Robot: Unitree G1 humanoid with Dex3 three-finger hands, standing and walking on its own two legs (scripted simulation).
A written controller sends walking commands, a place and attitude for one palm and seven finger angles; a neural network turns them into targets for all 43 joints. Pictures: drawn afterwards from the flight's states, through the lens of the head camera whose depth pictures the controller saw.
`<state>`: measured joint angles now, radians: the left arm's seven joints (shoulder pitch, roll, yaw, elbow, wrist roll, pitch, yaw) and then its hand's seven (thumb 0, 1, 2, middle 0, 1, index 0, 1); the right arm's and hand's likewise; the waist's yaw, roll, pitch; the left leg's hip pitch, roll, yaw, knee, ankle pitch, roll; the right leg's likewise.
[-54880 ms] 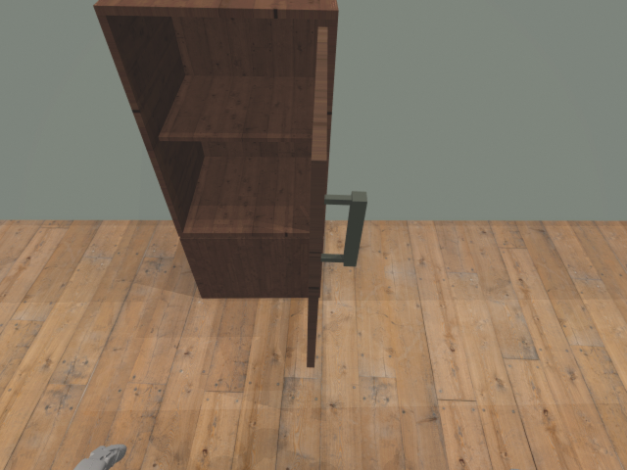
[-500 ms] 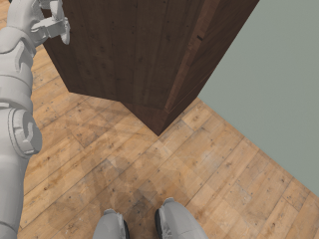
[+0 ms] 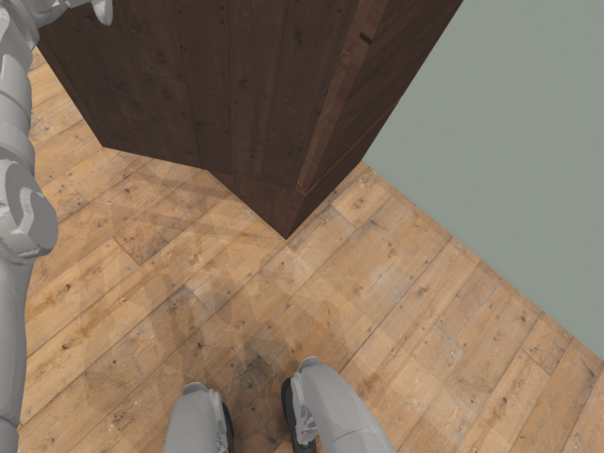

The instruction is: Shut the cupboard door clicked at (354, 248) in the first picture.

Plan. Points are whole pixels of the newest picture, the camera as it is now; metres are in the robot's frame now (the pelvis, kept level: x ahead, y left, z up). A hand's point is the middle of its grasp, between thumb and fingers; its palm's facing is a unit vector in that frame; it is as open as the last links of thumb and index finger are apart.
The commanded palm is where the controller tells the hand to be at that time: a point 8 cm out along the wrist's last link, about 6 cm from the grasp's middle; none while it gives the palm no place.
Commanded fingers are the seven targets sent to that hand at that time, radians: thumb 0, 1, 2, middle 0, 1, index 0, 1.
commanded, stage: pull the fist back off the door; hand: left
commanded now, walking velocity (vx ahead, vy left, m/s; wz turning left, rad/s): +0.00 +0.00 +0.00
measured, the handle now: out of the picture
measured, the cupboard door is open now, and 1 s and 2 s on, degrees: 31 29 29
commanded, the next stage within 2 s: draw the hand back to the body in 0.84 s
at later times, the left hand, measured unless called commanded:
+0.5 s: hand out of the picture +0.58 +0.10 +0.15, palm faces +0.10 -0.99 -0.02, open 3.1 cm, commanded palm +0.54 +0.14 +0.13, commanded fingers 0.00 0.90 0.90 -1.30 -1.50 -1.30 -1.50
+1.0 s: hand (134, 49) +0.52 +0.08 +0.13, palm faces +0.07 -1.00 -0.01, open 3.1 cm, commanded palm +0.48 +0.13 +0.14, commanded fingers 0.00 0.90 0.90 -1.30 -1.50 -1.30 -1.50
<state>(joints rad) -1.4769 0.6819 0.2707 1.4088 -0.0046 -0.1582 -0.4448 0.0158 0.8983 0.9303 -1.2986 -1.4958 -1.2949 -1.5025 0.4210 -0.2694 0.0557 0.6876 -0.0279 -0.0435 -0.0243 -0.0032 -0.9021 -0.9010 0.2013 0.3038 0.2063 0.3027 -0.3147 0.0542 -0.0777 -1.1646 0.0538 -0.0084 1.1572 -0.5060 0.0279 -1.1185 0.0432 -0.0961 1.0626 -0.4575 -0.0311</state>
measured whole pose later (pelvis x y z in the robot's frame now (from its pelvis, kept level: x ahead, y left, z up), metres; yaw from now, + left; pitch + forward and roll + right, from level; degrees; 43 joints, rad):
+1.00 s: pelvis +0.00 -0.01 +0.04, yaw +2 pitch +19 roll -1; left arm -1.02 0.24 0.27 1.26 -0.01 -0.38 0.13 0.02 0.90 0.90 -1.30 -1.50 -1.30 -1.50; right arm 0.36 -0.25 0.01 0.63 -0.04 0.01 0.06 0.00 -0.91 -0.90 0.20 0.30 0.20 0.30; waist -0.19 0.05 -0.12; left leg -0.84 0.02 0.03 0.94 -0.43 0.02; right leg -0.83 0.01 -0.05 0.91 -0.42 -0.03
